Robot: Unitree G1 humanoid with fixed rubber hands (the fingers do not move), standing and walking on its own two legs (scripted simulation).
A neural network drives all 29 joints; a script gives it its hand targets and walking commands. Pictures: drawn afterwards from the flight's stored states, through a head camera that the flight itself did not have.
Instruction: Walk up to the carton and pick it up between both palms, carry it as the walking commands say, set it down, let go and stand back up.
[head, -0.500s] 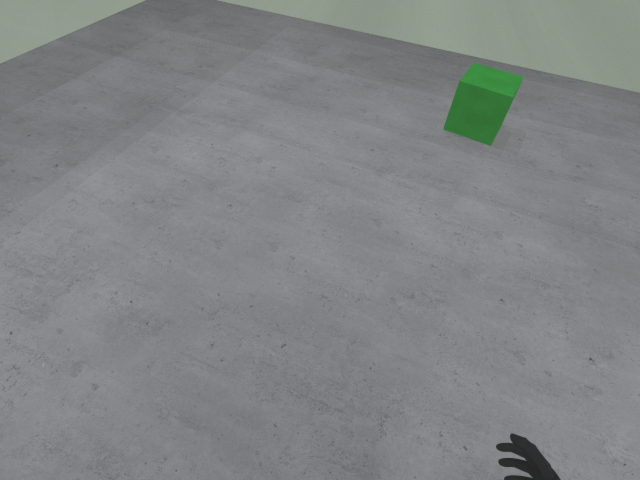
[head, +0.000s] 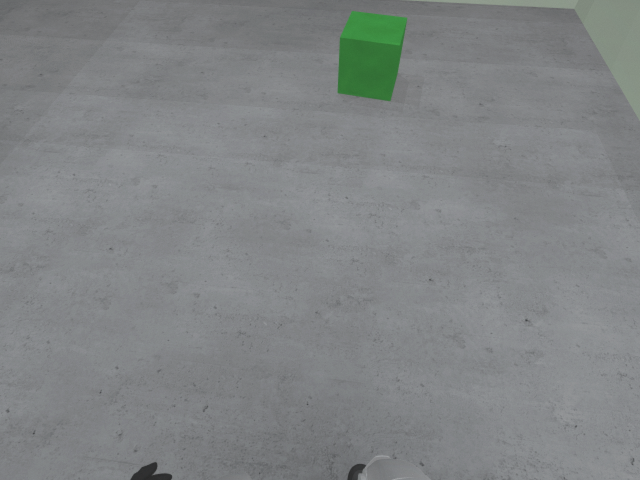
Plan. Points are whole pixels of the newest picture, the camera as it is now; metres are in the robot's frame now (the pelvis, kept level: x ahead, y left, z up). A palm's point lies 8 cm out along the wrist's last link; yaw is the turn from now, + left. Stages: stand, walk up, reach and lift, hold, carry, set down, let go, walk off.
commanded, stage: walk up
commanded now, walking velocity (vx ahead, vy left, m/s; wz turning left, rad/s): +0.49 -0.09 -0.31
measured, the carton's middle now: (371, 56) +2.00 -0.39 -0.61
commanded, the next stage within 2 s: none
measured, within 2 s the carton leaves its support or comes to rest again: neither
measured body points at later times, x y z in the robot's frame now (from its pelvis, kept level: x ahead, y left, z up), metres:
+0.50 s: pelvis +0.25 +0.02 +0.02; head +0.26 +0.06 +0.47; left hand +0.30 +0.28 -0.14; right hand +0.28 -0.26 -0.09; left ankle +0.27 +0.12 -0.72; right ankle +0.19 -0.13 -0.63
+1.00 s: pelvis +0.48 -0.11 +0.02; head +0.50 -0.12 +0.47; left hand +0.56 +0.15 -0.12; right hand +0.50 -0.37 -0.13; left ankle +0.46 +0.05 -0.63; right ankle +0.49 -0.20 -0.72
